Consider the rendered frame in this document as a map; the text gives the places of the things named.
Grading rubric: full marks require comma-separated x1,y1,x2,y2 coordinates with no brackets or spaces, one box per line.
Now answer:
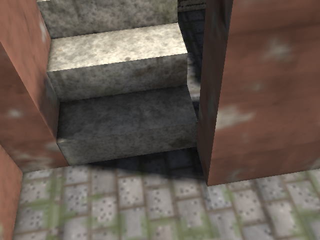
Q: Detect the stairs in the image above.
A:
36,0,198,166

